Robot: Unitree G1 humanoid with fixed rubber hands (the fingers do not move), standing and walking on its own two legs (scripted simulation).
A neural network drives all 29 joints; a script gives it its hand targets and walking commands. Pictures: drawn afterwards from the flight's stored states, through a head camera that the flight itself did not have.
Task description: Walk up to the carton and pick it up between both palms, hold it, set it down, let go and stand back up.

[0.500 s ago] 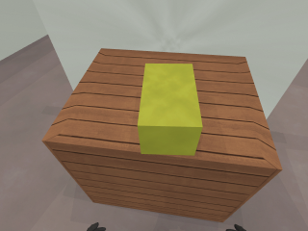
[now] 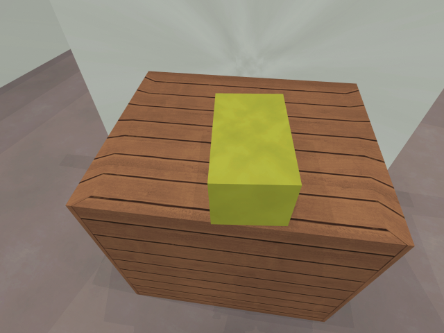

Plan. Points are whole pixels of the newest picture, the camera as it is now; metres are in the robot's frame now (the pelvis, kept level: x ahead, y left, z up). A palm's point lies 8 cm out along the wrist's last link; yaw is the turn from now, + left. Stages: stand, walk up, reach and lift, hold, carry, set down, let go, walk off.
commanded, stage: walk up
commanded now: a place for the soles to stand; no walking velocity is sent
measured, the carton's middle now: (249, 155) +0.51 -0.02 +0.00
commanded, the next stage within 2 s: reach and lift in 0.88 s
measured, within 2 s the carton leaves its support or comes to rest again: neither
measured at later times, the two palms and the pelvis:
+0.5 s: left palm out of the picture +0.04 +0.24 -0.13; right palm out of the picture +0.06 -0.21 -0.12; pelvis -0.01 +0.01 +0.00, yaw +2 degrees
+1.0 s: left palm out of the picture +0.09 +0.25 -0.15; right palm out of the picture +0.11 -0.22 -0.14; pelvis -0.03 +0.00 -0.03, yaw +0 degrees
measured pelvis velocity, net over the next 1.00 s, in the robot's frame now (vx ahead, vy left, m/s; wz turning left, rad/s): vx -0.03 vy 0.00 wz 0.01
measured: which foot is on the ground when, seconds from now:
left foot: down 0.00-1.00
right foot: down 0.00-1.00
